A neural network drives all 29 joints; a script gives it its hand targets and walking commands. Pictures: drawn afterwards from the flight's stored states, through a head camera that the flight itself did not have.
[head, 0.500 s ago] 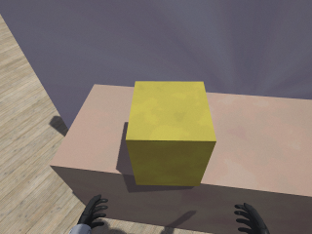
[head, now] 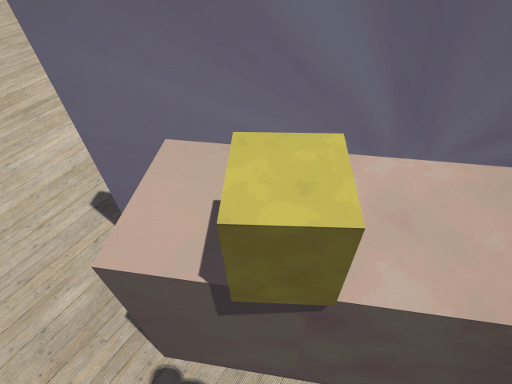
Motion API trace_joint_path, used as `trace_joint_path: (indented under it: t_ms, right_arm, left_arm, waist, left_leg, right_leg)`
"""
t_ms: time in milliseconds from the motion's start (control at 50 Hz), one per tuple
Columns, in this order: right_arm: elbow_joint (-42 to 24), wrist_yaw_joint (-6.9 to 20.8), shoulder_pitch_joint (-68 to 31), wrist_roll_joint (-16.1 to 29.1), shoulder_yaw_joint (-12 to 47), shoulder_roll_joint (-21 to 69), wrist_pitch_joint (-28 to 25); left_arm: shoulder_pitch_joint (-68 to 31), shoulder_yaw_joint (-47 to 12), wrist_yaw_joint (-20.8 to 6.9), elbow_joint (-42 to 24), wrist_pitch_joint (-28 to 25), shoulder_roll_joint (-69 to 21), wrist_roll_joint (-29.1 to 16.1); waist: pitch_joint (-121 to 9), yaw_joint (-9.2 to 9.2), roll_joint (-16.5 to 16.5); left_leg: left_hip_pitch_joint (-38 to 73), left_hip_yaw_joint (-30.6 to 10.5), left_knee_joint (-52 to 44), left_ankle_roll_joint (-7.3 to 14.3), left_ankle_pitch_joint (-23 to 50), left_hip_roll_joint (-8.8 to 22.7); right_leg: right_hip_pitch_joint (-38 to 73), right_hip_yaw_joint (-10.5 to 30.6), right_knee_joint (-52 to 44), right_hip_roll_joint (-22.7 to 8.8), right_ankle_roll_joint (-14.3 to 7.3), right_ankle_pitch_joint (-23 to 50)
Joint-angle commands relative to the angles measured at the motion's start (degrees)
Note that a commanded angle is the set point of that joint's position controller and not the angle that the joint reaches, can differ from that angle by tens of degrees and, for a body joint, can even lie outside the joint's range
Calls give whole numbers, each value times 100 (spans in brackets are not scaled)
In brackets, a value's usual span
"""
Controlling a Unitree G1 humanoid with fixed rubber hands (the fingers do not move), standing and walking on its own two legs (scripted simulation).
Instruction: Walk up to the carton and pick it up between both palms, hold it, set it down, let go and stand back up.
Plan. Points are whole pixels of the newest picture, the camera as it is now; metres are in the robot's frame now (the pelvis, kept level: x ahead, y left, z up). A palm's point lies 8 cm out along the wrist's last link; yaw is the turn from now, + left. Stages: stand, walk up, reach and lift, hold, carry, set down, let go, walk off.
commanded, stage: stand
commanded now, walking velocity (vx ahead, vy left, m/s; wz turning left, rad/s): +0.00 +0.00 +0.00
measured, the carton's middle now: (285, 220) +0.40 -0.01 +0.01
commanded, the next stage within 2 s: none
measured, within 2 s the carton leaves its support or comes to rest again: neither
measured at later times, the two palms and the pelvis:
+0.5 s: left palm out of the picture -0.04 +0.22 -0.14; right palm out of the picture -0.04 -0.19 -0.14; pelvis -0.01 +0.02 +0.01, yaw +0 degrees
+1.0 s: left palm out of the picture -0.07 +0.21 -0.15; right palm out of the picture -0.06 -0.18 -0.15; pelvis -0.02 +0.02 +0.00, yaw +0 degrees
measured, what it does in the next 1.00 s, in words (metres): stands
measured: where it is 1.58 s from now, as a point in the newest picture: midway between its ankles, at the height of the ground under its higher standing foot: outside the picture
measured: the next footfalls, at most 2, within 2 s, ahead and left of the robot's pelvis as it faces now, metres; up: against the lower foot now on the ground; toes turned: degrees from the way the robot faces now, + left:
none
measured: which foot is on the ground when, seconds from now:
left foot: down 0.00-1.00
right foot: down 0.00-1.00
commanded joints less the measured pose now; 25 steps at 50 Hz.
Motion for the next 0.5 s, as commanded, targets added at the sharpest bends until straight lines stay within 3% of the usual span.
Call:
trace_joint_path:
  t_ms: [0, 480]
  right_arm:
    - [-139, -93, 243, 12, -145, -634, -165]
    - [1063, -200, 607, 53, 51, -130, -175]
  left_arm:
    - [137, 149, 80, -134, -160, 591, -34]
    - [597, -39, 171, 1485, -85, 10, -81]
  waist:
    - [320, 16, 48]
    - [798, -26, 21]
  left_leg:
    - [-327, -496, -948, 258, 720, 353]
    - [-369, -644, -1468, 291, 99, 311]
  right_leg:
    - [-23, 549, -759, -499, -215, 860]
    - [-42, 432, -921, -485, -29, 589]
